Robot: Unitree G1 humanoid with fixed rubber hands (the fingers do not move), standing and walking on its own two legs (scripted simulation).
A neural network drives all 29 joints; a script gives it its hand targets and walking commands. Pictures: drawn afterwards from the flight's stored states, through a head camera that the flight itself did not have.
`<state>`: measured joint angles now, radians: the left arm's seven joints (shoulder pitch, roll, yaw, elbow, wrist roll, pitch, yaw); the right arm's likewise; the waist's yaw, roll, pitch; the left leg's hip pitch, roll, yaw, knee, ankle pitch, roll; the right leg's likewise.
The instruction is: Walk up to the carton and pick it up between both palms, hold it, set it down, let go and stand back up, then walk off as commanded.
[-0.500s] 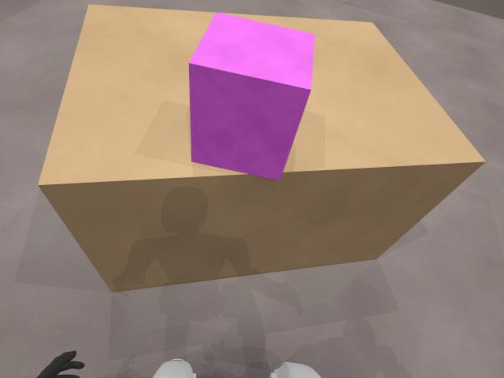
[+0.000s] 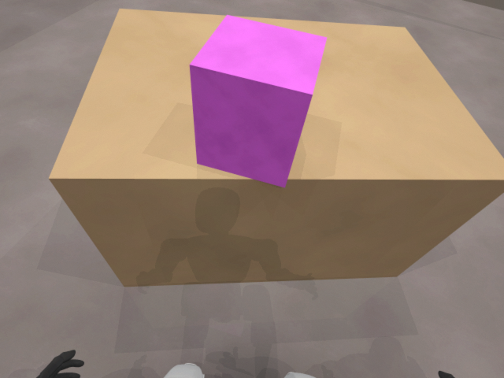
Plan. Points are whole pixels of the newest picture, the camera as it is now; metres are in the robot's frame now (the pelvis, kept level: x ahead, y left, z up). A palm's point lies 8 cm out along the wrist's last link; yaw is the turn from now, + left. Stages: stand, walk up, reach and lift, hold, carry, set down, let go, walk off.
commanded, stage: walk up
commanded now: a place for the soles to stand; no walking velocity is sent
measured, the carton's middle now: (257, 105) +0.63 +0.02 +0.05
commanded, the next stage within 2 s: none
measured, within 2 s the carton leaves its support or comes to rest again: neither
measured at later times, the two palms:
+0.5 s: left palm out of the picture +0.06 +0.34 -0.11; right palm out of the picture +0.08 -0.30 -0.07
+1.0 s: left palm out of the picture +0.06 +0.34 -0.11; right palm out of the picture +0.08 -0.31 -0.07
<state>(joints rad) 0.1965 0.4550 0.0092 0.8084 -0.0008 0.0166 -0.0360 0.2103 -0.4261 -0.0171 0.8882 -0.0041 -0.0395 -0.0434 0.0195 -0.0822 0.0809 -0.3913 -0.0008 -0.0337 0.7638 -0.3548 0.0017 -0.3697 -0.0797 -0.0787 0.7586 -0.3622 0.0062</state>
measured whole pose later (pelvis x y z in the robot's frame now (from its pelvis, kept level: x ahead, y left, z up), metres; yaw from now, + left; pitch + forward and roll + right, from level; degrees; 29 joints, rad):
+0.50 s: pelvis -0.02 +0.03 +0.00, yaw +2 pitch +0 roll -2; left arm 0.20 0.45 0.01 0.83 0.01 0.01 -0.03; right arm 0.20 -0.42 -0.02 0.89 -0.02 -0.03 -0.02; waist 0.02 -0.06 0.04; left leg -0.40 0.00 -0.05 0.75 -0.35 0.00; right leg -0.37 -0.08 -0.09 0.70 -0.33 0.01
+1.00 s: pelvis -0.02 +0.01 +0.00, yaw +3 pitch +0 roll -1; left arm 0.20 0.45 0.01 0.83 0.01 0.00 -0.03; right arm 0.22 -0.42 -0.02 0.89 -0.01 -0.04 -0.02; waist 0.02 -0.05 0.04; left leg -0.40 0.00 -0.07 0.74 -0.34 0.00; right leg -0.37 -0.07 -0.09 0.71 -0.33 0.01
